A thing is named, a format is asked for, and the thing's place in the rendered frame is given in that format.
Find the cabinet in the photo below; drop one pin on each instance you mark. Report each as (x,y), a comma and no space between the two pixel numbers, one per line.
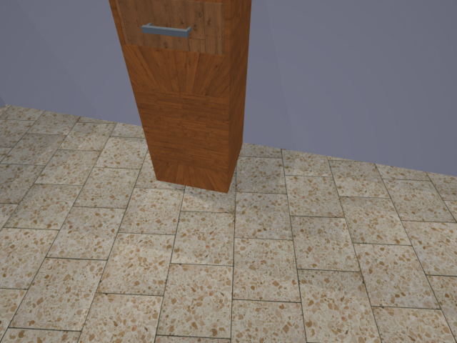
(191,104)

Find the handle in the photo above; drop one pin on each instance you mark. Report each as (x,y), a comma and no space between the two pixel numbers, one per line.
(149,29)

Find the drawer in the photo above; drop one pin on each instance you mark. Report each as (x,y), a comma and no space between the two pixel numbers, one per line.
(206,19)

